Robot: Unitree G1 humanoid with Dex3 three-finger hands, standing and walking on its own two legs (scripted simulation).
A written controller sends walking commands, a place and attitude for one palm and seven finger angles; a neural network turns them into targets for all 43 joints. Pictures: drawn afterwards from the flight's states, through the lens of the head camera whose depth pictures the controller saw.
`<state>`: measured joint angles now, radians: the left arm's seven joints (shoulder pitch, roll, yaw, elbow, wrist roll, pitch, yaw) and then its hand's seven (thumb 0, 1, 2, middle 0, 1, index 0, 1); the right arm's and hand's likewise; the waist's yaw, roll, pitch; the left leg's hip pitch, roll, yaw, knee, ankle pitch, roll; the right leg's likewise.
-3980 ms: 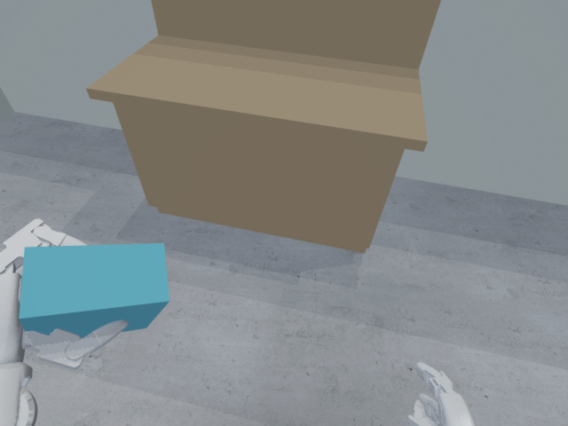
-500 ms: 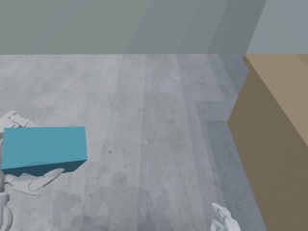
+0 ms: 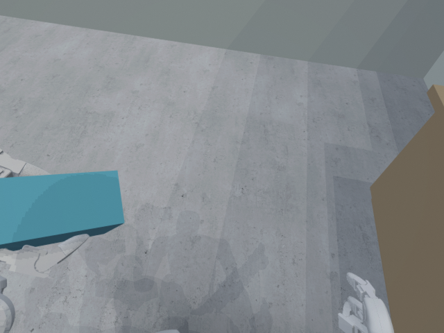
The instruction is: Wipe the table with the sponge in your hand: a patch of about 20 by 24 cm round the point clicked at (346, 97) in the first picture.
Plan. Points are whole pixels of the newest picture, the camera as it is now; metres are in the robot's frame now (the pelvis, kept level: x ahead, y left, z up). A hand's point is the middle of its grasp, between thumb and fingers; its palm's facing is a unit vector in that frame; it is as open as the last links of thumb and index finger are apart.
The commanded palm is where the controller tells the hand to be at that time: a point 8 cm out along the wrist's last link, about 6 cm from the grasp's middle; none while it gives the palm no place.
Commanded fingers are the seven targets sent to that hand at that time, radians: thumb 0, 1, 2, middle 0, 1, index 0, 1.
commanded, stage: walk to a spot facing it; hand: left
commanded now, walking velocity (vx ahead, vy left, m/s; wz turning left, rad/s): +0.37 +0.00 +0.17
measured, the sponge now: (76, 210) +0.23 +0.21 +0.17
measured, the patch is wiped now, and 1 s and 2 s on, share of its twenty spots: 0.00 0.00 0.00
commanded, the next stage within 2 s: turn to face it in 0.72 s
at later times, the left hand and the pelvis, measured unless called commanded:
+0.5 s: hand (107, 153) +0.32 +0.20 +0.17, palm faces +0.50 -0.77 -0.40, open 10.1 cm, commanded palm +0.24 +0.24 +0.19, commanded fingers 0.00 0.10 1.30 -1.20 -1.60 -1.20 -1.60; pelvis +0.12 -0.06 +0.00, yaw +8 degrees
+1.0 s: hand (68, 110) +0.38 +0.27 +0.20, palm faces +0.62 -0.68 -0.40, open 10.1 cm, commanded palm +0.30 +0.29 +0.19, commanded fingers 0.00 0.10 1.30 -1.20 -1.60 -1.20 -1.60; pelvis +0.23 -0.02 +0.00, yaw +17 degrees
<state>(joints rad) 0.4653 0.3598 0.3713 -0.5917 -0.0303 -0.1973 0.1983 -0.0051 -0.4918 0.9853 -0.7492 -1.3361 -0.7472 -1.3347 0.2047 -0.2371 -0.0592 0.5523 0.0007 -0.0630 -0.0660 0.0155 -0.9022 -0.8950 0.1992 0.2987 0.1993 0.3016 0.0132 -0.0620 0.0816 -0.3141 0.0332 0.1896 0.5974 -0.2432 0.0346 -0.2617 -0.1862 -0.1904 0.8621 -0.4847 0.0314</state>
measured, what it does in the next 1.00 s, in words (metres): walks ahead, turning left: right foot, then left foot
